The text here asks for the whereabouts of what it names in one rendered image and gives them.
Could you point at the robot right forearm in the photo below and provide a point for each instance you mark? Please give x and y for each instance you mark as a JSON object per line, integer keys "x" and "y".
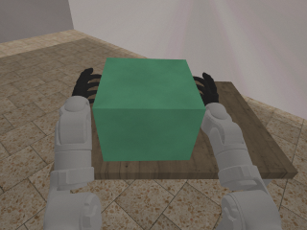
{"x": 236, "y": 171}

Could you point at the table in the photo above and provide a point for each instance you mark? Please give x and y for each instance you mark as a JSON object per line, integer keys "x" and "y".
{"x": 271, "y": 161}

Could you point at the carton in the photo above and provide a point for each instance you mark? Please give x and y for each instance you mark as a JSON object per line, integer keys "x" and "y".
{"x": 147, "y": 109}

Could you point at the robot right hand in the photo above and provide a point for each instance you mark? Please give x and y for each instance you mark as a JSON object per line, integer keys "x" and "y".
{"x": 209, "y": 93}

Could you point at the robot left forearm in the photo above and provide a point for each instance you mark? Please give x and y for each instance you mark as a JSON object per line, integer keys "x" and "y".
{"x": 72, "y": 147}

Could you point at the robot left hand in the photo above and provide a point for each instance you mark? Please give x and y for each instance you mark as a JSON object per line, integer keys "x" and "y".
{"x": 83, "y": 84}

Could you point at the robot left upper arm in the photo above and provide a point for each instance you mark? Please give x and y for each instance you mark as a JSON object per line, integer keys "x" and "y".
{"x": 78, "y": 211}

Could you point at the robot right upper arm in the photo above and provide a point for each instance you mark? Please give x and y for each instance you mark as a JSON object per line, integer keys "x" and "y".
{"x": 249, "y": 210}

